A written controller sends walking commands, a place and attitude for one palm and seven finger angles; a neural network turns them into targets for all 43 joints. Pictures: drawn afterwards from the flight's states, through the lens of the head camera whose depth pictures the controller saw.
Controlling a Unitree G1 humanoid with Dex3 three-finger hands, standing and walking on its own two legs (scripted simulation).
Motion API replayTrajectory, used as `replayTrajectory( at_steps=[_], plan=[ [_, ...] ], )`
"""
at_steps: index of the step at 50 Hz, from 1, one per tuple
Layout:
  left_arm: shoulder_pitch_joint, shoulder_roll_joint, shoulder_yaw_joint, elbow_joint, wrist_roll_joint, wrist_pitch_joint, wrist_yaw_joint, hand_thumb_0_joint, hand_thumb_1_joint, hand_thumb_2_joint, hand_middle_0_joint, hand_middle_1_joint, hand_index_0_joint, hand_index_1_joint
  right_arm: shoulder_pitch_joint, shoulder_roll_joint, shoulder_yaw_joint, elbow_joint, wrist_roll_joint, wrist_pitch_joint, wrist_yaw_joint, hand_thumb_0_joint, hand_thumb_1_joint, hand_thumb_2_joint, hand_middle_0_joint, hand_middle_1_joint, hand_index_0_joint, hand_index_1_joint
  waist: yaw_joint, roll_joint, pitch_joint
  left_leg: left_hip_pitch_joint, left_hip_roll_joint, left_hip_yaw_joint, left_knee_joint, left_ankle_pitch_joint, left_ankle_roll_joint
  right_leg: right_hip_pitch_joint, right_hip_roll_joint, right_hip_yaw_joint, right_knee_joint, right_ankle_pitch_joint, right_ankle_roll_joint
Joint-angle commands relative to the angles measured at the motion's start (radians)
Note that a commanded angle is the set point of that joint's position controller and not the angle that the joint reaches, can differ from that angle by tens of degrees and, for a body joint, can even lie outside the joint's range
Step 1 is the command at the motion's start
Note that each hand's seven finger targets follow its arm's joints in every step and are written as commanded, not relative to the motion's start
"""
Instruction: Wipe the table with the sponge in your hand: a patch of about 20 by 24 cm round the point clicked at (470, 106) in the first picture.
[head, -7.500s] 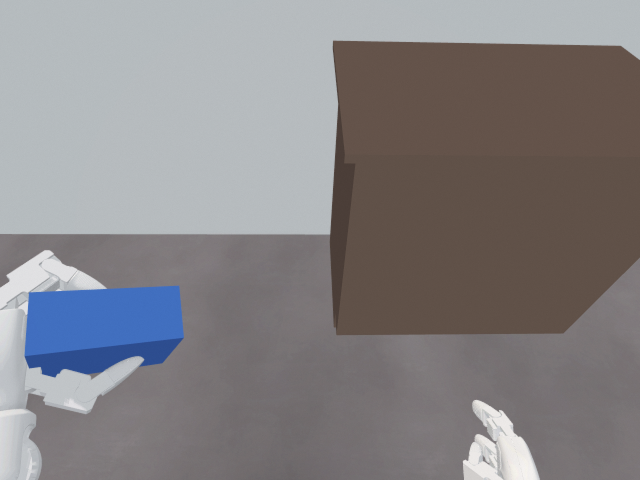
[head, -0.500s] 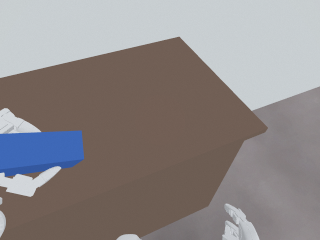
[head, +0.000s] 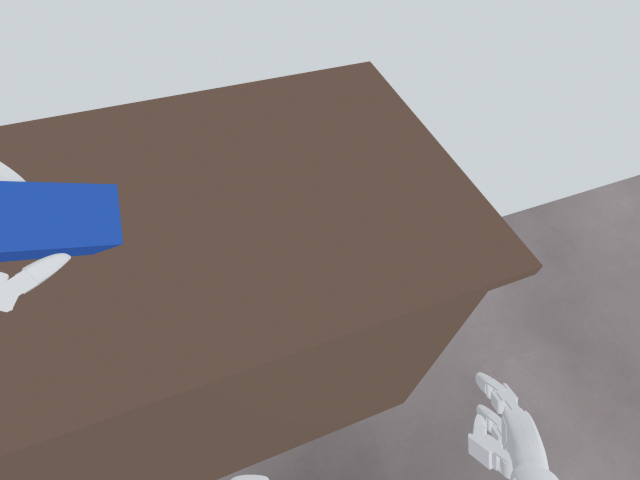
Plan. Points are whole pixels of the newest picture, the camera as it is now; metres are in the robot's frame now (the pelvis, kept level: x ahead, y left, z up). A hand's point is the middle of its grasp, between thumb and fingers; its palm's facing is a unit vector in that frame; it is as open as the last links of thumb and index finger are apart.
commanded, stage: come to a stop and stand still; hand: left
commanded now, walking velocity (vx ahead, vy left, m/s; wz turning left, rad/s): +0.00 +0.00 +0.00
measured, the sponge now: (53, 224) +0.27 +0.27 +0.21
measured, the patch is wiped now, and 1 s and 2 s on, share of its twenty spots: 0.00 0.00 0.00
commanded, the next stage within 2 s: look again from close up in 0.86 s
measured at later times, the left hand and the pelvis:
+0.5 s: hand out of the picture +0.16 +0.29 +0.17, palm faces +0.41 -0.83 -0.37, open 9.5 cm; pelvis -0.07 +0.04 +0.00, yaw -2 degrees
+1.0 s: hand out of the picture +0.14 +0.29 +0.17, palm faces +0.40 -0.81 -0.43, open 9.5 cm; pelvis -0.08 +0.05 -0.01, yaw +0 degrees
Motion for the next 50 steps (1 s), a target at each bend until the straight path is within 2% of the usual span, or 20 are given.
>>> replayTrajectory(
  at_steps=[1, 2, 5, 7, 8, 10, 11, 17, 21, 22, 24, 29, 34, 37, 39, 40, 43, 47, 48, 50],
  plan=[
    [0.218, -0.091, -0.105, -0.171, -0.026, -0.003, -0.035, 0.0, 0.1, 1.3, -1.2, -1.6, -1.2, -1.6, 0.065, -0.135, -0.072, -0.166, 0.017, -0.031, 0.051, 0.0, -0.9, -0.9, 0.2, 0.3, 0.2, 0.3, -0.033, 0.198, -0.372, 0.419, 0.171, -0.157, 0.015, 0.726, 0.182, -0.15, -0.075, 0.067, 0.303, 0.263, 0.151],
    [0.215, -0.109, -0.129, -0.231, -0.024, 0.008, -0.035, 0.0, 0.1, 1.3, -1.2, -1.6, -1.2, -1.6, 0.03, -0.116, -0.067, -0.18, 0.014, -0.026, 0.067, 0.0, -0.9, -0.9, 0.2, 0.3, 0.2, 0.3, -0.025, 0.203, -0.306, 0.353, 0.194, -0.189, -0.018, 0.691, 0.183, -0.168, -0.064, 0.063, 0.276, 0.017, 0.125],
    [0.237, -0.036, -0.081, -0.314, -0.006, 0.032, -0.004, 0.0, 0.1, 1.3, -1.2, -1.6, -1.2, -1.6, -0.041, -0.1, -0.037, -0.221, 0.036, -0.031, 0.065, 0.0, -0.9, -0.9, 0.2, 0.3, 0.2, 0.3, 0.005, 0.069, -0.209, -0.03, 0.137, -0.06, -0.019, 0.149, 0.09, 0.149, -0.099, 0.026, -0.024, 0.105, 0.074],
    [0.18, 0.051, -0.026, -0.366, 0.002, 0.021, 0.014, 0.0, 0.1, 1.3, -1.2, -1.6, -1.2, -1.6, -0.042, -0.1, -0.036, -0.236, 0.019, -0.032, 0.033, 0.0, -0.9, -0.9, 0.2, 0.3, 0.2, 0.3, -0.006, -0.202, -0.103, -0.121, -0.025, -0.016, 0.197, -0.238, 0.036, 0.039, -0.209, 0.227, -0.258, 0.024, 0.009],
    [0.13, 0.072, -0.01, -0.402, -0.007, 0.016, 0.019, 0.0, 0.1, 1.3, -1.2, -1.6, -1.2, -1.6, -0.051, -0.086, -0.027, -0.23, 0.013, -0.032, 0.015, 0.0, -0.9, -0.9, 0.2, 0.3, 0.2, 0.3, -0.013, -0.244, -0.073, -0.108, -0.053, -0.03, 0.353, -0.247, 0.023, -0.055, -0.31, 0.357, -0.357, -0.052, -0.051],
    [0.044, 0.139, 0.058, -0.444, -0.011, -0.002, 0.049, 0.0, 0.1, 1.3, -1.2, -1.6, -1.2, -1.6, -0.052, -0.094, -0.023, -0.199, 0.011, -0.037, 0.001, 0.0, -0.9, -0.9, 0.2, 0.3, 0.2, 0.3, -0.018, -0.158, -0.114, -0.118, -0.044, -0.102, 0.514, -0.202, 0.01, -0.101, -0.375, 0.47, -0.406, -0.151, -0.095],
    [0.024, 0.037, -0.003, -0.417, -0.021, -0.001, 0.058, 0.0, 0.1, 1.3, -1.2, -1.6, -1.2, -1.6, -0.044, -0.066, -0.014, -0.179, 0.006, -0.041, -0.008, 0.0, -0.9, -0.9, 0.2, 0.3, 0.2, 0.3, -0.037, -0.07, -0.112, -0.109, -0.03, -0.128, 0.48, -0.186, 0.011, -0.097, -0.385, 0.446, -0.388, -0.155, -0.145],
    [0.072, -0.048, -0.072, -0.25, -0.011, -0.006, 0.067, 0.0, 0.1, 1.3, -1.2, -1.6, -1.2, -1.6, 0.004, -0.086, -0.009, -0.114, -0.019, -0.056, -0.031, 0.0, -0.9, -0.9, 0.2, 0.3, 0.2, 0.3, -0.036, 0.164, -0.15, 0.159, -0.023, -0.079, -0.134, -0.122, 0.042, -0.079, -0.145, 0.139, -0.195, -0.225, -0.019],
    [0.122, -0.085, -0.114, -0.244, 0.003, 0.005, 0.036, 0.0, 0.1, 1.3, -1.2, -1.6, -1.2, -1.6, -0.021, -0.094, 0.0, -0.146, 0.006, -0.051, -0.015, 0.0, -0.9, -0.9, 0.2, 0.3, 0.2, 0.3, -0.032, 0.241, -0.104, -0.202, 0.132, -0.325, -0.338, -0.493, 0.122, 0.132, -0.044, 0.034, 0.068, -0.078, 0.05],
    [0.1, -0.075, -0.115, -0.256, 0.017, 0.01, 0.032, 0.0, 0.1, 1.3, -1.2, -1.6, -1.2, -1.6, -0.034, -0.098, -0.007, -0.154, 0.009, -0.047, -0.01, 0.0, -0.9, -0.9, 0.2, 0.3, 0.2, 0.3, -0.029, 0.197, -0.058, -0.292, 0.133, -0.308, -0.351, -0.53, 0.122, 0.185, -0.034, 0.027, 0.094, -0.045, 0.053],
    [0.083, -0.059, -0.104, -0.264, 0.022, 0.005, 0.025, 0.0, 0.1, 1.3, -1.2, -1.6, -1.2, -1.6, -0.026, -0.105, -0.018, -0.162, 0.011, -0.049, -0.001, 0.0, -0.9, -0.9, 0.2, 0.3, 0.2, 0.3, -0.031, 0.096, -0.082, -0.299, 0.108, -0.25, -0.294, -0.496, 0.111, 0.238, -0.036, 0.022, 0.038, -0.033, 0.056],
    [0.064, -0.027, -0.074, -0.301, 0.033, -0.006, 0.027, 0.0, 0.1, 1.3, -1.2, -1.6, -1.2, -1.6, -0.014, -0.102, -0.022, -0.159, -0.003, -0.056, 0.002, 0.0, -0.9, -0.9, 0.2, 0.3, 0.2, 0.3, -0.031, 0.066, -0.072, -0.262, 0.029, -0.172, -0.184, -0.505, 0.081, 0.183, -0.063, 0.078, -0.123, -0.184, 0.022],
    [0.017, -0.026, -0.082, -0.346, 0.011, -0.01, 0.027, 0.0, 0.1, 1.3, -1.2, -1.6, -1.2, -1.6, 0.008, -0.092, -0.017, -0.115, -0.009, -0.056, -0.004, 0.0, -0.9, -0.9, 0.2, 0.3, 0.2, 0.3, -0.06, -0.014, -0.086, 0.085, -0.064, -0.092, 0.141, -0.247, 0.048, -0.204, -0.182, 0.224, -0.256, -0.34, -0.056],
    [0.018, -0.047, -0.089, -0.355, 0.005, -0.004, 0.032, 0.0, 0.1, 1.3, -1.2, -1.6, -1.2, -1.6, 0.008, -0.099, -0.016, -0.105, -0.007, -0.055, -0.006, 0.0, -0.9, -0.9, 0.2, 0.3, 0.2, 0.3, -0.068, 0.082, -0.111, 0.142, -0.017, -0.18, -0.004, -0.263, 0.059, -0.242, -0.124, 0.156, -0.098, -0.309, -0.032],
    [0.043, -0.052, -0.073, -0.35, 0.01, -0.006, 0.035, 0.0, 0.1, 1.3, -1.2, -1.6, -1.2, -1.6, -0.011, -0.112, -0.022, -0.115, -0.002, -0.062, -0.005, 0.0, -0.9, -0.9, 0.2, 0.3, 0.2, 0.3, -0.06, 0.318, -0.084, -0.097, 0.146, -0.412, -0.319, -0.548, 0.123, -0.062, 0.02, 0.035, 0.251, -0.177, 0.041],
    [0.042, -0.04, -0.061, -0.347, 0.013, -0.004, 0.033, 0.0, 0.1, 1.3, -1.2, -1.6, -1.2, -1.6, -0.017, -0.094, -0.028, -0.116, 0.004, -0.069, 0.001, 0.0, -0.9, -0.9, 0.2, 0.3, 0.2, 0.3, -0.066, 0.352, -0.062, -0.147, 0.181, -0.456, -0.385, -0.569, 0.142, -0.076, 0.036, 0.045, 0.421, -0.156, 0.054],
    [0.077, -0.058, -0.071, -0.341, 0.017, -0.017, 0.027, 0.0, 0.1, 1.3, -1.2, -1.6, -1.2, -1.6, -0.022, -0.094, -0.037, -0.116, 0.001, -0.068, 0.027, 0.0, -0.9, -0.9, 0.2, 0.3, 0.2, 0.3, -0.059, 0.179, -0.059, -0.078, 0.156, -0.384, -0.297, -0.372, 0.16, -0.109, -0.003, 0.065, 0.327, -0.124, 0.044],
    [0.172, -0.028, -0.048, -0.375, 0.018, -0.022, 0.03, 0.0, 0.1, 1.3, -1.2, -1.6, -1.2, -1.6, -0.012, -0.097, -0.023, -0.136, -0.002, -0.073, 0.021, 0.0, -0.9, -0.9, 0.2, 0.3, 0.2, 0.3, -0.031, 0.149, -0.147, -0.064, 0.099, -0.302, -0.173, -0.311, 0.099, 0.162, -0.031, 0.023, -0.186, -0.013, 0.024],
    [0.174, -0.017, -0.041, -0.372, 0.018, -0.021, 0.029, 0.0, 0.1, 1.3, -1.2, -1.6, -1.2, -1.6, -0.007, -0.099, -0.021, -0.134, -0.002, -0.068, 0.022, 0.0, -0.9, -0.9, 0.2, 0.3, 0.2, 0.3, -0.038, 0.116, -0.157, -0.098, 0.069, -0.258, -0.123, -0.284, 0.081, 0.234, -0.051, 0.043, -0.239, 0.049, 0.012],
    [0.173, 0.009, -0.023, -0.353, 0.017, -0.024, 0.037, 0.0, 0.1, 1.3, -1.2, -1.6, -1.2, -1.6, -0.009, -0.09, -0.016, -0.13, 0.0, -0.056, 0.023, 0.0, -0.9, -0.9, 0.2, 0.3, 0.2, 0.3, -0.051, 0.018, -0.173, -0.103, 0.003, -0.161, 0.084, -0.17, 0.045, 0.224, -0.21, 0.216, -0.304, 0.129, -0.061]
  ],
)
